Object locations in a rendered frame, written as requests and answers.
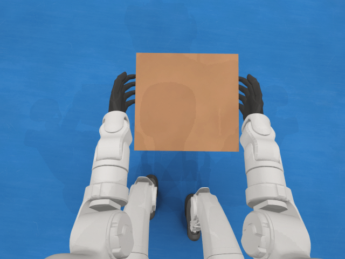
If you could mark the robot thigh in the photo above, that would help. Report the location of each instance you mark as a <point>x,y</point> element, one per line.
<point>219,241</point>
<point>141,202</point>

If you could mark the left robot hand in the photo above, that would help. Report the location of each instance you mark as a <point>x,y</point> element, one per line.
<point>118,97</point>

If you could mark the carton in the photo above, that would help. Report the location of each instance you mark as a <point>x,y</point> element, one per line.
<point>186,102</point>

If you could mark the left robot thigh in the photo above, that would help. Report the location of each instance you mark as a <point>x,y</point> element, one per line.
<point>141,202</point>

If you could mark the right robot forearm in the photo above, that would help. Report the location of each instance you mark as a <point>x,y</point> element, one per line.
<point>266,186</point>

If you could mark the left robot forearm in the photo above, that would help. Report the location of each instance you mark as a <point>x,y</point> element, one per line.
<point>108,186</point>

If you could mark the robot right upper arm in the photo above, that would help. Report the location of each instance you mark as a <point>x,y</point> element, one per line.
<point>271,235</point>

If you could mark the right robot thigh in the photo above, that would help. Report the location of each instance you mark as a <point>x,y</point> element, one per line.
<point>219,241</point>

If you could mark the robot left upper arm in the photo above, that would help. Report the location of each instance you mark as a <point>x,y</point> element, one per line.
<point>100,235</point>

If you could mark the right robot hand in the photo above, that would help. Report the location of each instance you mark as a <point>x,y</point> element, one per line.
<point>252,101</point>

